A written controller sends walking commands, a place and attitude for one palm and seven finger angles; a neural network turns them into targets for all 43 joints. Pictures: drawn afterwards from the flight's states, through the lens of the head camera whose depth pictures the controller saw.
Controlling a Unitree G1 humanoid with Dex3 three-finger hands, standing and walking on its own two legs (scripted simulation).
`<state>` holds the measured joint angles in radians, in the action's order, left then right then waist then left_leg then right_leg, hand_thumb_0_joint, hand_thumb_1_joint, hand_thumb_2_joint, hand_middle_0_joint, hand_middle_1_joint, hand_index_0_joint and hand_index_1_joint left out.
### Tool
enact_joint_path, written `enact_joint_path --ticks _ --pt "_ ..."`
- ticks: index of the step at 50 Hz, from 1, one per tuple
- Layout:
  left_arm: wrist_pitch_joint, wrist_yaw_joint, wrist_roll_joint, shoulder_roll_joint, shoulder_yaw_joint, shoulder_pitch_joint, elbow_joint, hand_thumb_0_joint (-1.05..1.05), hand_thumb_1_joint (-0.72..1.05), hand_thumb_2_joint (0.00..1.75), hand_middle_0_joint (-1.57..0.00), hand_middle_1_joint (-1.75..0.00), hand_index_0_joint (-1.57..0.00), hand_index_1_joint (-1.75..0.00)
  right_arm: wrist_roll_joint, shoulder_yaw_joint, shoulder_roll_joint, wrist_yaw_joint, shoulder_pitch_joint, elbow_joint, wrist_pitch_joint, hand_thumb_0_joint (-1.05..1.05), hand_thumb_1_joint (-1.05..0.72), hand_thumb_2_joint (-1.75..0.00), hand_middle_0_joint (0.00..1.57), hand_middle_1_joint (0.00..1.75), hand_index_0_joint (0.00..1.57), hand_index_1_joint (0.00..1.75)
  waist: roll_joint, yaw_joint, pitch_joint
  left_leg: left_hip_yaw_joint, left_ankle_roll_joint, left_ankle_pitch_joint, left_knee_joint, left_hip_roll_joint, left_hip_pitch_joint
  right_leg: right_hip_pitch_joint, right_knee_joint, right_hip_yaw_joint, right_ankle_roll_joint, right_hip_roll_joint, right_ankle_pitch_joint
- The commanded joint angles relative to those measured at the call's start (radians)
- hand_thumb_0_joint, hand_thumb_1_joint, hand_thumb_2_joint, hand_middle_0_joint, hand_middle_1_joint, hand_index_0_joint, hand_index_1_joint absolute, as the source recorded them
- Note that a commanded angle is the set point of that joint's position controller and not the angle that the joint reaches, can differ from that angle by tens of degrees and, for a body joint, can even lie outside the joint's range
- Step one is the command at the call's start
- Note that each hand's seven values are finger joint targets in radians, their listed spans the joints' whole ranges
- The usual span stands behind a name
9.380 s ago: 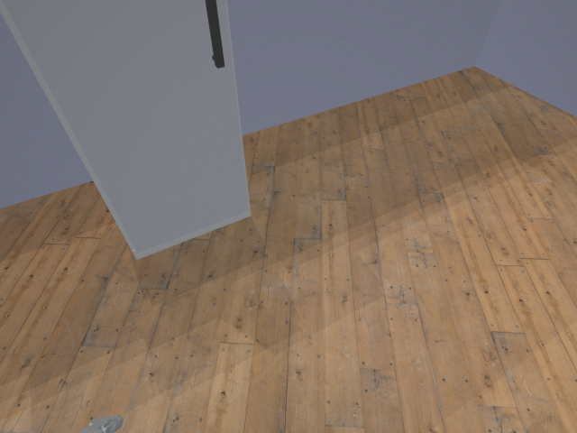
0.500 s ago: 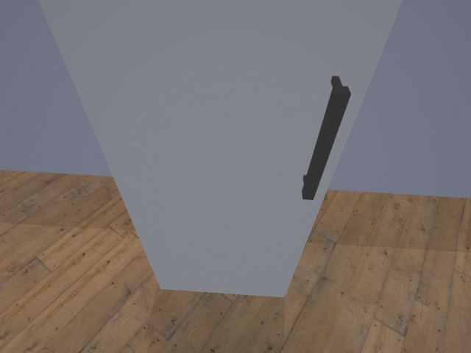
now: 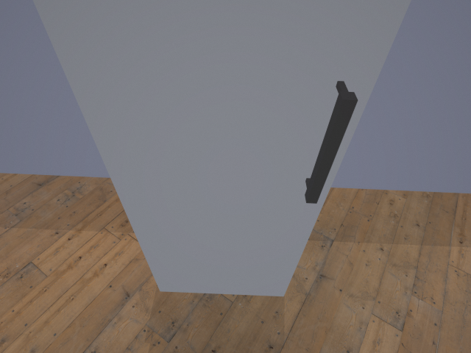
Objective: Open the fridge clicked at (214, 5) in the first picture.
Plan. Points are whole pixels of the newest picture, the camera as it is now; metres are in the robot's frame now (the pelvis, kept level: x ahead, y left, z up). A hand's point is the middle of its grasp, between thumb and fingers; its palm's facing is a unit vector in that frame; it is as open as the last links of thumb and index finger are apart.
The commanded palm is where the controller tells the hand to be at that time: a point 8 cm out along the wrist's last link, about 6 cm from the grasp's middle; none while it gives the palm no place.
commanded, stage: look again from close up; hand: right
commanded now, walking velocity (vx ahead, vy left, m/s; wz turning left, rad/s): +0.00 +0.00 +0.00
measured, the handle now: (324, 149) +0.44 -0.13 +0.13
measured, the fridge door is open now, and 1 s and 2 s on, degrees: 0 0 0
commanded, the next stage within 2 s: none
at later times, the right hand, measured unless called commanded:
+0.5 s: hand out of the picture +0.07 -0.23 -0.16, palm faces -0.01 +0.94 -0.33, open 7.3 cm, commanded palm none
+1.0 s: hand out of the picture +0.08 -0.23 -0.15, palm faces -0.01 +0.94 -0.33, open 7.3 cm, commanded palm none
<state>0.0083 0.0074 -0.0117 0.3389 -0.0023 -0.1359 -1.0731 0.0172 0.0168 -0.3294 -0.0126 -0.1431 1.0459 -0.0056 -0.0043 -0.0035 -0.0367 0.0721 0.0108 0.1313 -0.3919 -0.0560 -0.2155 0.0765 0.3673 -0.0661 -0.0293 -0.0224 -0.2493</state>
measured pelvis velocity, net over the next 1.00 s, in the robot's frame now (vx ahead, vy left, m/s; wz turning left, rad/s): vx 0.01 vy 0.01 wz -0.01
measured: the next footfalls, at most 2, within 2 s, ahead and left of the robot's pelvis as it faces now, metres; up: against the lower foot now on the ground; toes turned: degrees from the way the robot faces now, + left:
none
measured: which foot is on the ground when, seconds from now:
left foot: down 0.00-1.00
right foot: down 0.00-1.00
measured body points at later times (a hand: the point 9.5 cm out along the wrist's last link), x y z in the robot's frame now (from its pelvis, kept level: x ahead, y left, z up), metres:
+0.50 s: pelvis +0.00 +0.01 +0.00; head +0.01 +0.01 +0.45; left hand +0.07 +0.30 -0.14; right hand +0.07 -0.28 -0.13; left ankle +0.05 +0.13 -0.74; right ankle -0.03 -0.10 -0.74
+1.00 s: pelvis +0.01 +0.01 +0.00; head +0.01 +0.01 +0.45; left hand +0.08 +0.30 -0.13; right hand +0.08 -0.28 -0.13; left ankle +0.05 +0.13 -0.74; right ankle -0.03 -0.10 -0.74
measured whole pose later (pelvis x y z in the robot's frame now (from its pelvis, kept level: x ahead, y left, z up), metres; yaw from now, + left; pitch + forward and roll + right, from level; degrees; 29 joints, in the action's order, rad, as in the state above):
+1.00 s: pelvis +0.01 +0.01 +0.00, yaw -1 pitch -2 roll +0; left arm 0.01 0.00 -0.01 0.32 0.01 -0.15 -1.12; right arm 0.02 0.01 -0.32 -0.01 -0.13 1.10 -0.01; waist 0.01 0.00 -0.04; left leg 0.09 0.00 0.12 -0.33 -0.04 -0.17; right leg 0.04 0.30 -0.05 -0.01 -0.01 -0.23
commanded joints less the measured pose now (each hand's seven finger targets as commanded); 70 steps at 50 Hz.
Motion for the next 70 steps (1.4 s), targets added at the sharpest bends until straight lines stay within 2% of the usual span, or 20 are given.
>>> enact_joint_path --ticks 1,9,17,21,30,31,37,50,52,60,70 --pt "0.026 -0.012 0.000 0.183 -0.038 0.037 0.048 0.00 0.90 0.90 -0.20 -0.30 -0.20 -0.30 -0.003 -0.045 -0.195 -0.010 0.046 -0.059 -0.029 0.00 -0.90 -0.90 0.20 0.30 0.20 0.30 0.019 -0.002 0.055 -0.126 -0.036 -0.095 0.059 -0.099 0.093 0.069 -0.096 0.126 -0.003 0.145 0.120" --pt "0.026 -0.013 0.002 0.181 -0.034 0.038 0.023 0.00 0.90 0.90 -0.20 -0.30 -0.20 -0.30 -0.004 -0.046 -0.193 -0.010 0.040 -0.037 -0.032 0.00 -0.90 -0.90 0.20 0.30 0.20 0.30 0.015 0.001 0.047 -0.130 -0.034 -0.076 0.085 -0.104 0.106 0.073 -0.108 0.128 0.001 0.143 0.100" --pt "0.028 -0.015 0.002 0.175 -0.032 0.030 0.012 0.00 0.90 0.90 -0.20 -0.30 -0.20 -0.30 -0.003 -0.048 -0.189 -0.011 0.038 -0.024 -0.033 0.00 -0.90 -0.90 0.20 0.30 0.20 0.30 0.008 0.003 0.058 -0.122 -0.035 -0.111 0.087 -0.105 0.129 0.067 -0.113 0.126 0.003 0.149 0.128" --pt "0.025 -0.015 0.001 0.169 -0.033 0.026 0.009 0.00 0.90 0.90 -0.20 -0.30 -0.20 -0.30 -0.003 -0.049 -0.187 -0.009 0.038 -0.022 -0.031 0.00 -0.90 -0.90 0.20 0.30 0.20 0.30 0.014 0.005 0.029 -0.124 -0.034 -0.049 0.105 -0.102 0.109 0.075 -0.123 0.128 0.003 0.147 0.087" --pt "0.028 -0.014 0.000 0.176 -0.031 0.023 0.001 0.00 0.90 0.90 -0.20 -0.30 -0.20 -0.30 -0.004 -0.048 -0.191 -0.008 0.047 -0.018 -0.031 0.00 -0.90 -0.90 0.20 0.30 0.20 0.30 -0.002 0.006 0.032 -0.125 -0.033 -0.041 0.109 -0.102 0.120 0.084 -0.131 0.133 0.005 0.148 0.086" --pt "0.028 -0.015 0.001 0.170 -0.030 0.015 0.004 0.00 0.90 0.90 -0.20 -0.30 -0.20 -0.30 -0.003 -0.050 -0.190 -0.008 0.043 -0.020 -0.031 0.00 -0.90 -0.90 0.20 0.30 0.20 0.30 0.016 0.006 0.041 -0.119 -0.034 -0.056 0.105 -0.102 0.127 0.077 -0.129 0.132 0.004 0.150 0.100" --pt "0.030 -0.016 0.001 0.178 -0.030 0.016 0.001 0.00 0.90 0.90 -0.20 -0.30 -0.20 -0.30 -0.004 -0.048 -0.191 -0.009 0.047 -0.018 -0.032 0.00 -0.90 -0.90 0.20 0.30 0.20 0.30 0.004 0.006 0.050 -0.117 -0.034 -0.101 0.097 -0.104 0.136 0.065 -0.131 0.131 0.005 0.154 0.136" --pt "0.031 -0.017 0.001 0.181 -0.028 0.025 0.000 0.00 0.90 0.90 -0.20 -0.30 -0.20 -0.30 -0.004 -0.049 -0.193 -0.007 0.052 -0.011 -0.030 0.00 -0.90 -0.90 0.20 0.30 0.20 0.30 0.004 0.006 0.035 -0.114 -0.032 -0.092 0.106 -0.104 0.135 0.065 -0.143 0.135 0.006 0.155 0.133" --pt "0.032 -0.018 0.001 0.180 -0.028 0.022 0.000 0.00 0.90 0.90 -0.20 -0.30 -0.20 -0.30 -0.003 -0.049 -0.192 -0.008 0.047 -0.013 -0.031 0.00 -0.90 -0.90 0.20 0.30 0.20 0.30 0.003 0.007 0.054 -0.110 -0.032 -0.122 0.099 -0.104 0.146 0.052 -0.136 0.134 0.006 0.157 0.165" --pt "0.031 -0.018 0.001 0.184 -0.028 0.028 0.001 0.00 0.90 0.90 -0.20 -0.30 -0.20 -0.30 -0.003 -0.049 -0.196 -0.006 0.053 -0.010 -0.030 0.00 -0.90 -0.90 0.20 0.30 0.20 0.30 0.004 0.007 0.041 -0.113 -0.030 -0.092 0.110 -0.104 0.140 0.058 -0.143 0.136 0.006 0.155 0.139" --pt "0.033 -0.019 0.002 0.186 -0.026 0.035 0.000 0.00 0.90 0.90 -0.20 -0.30 -0.20 -0.30 -0.003 -0.048 -0.198 -0.006 0.050 -0.005 -0.030 0.00 -0.90 -0.90 0.20 0.30 0.20 0.30 -0.001 0.008 0.049 -0.108 -0.031 -0.134 0.103 -0.107 0.151 0.044 -0.145 0.135 0.005 0.158 0.181"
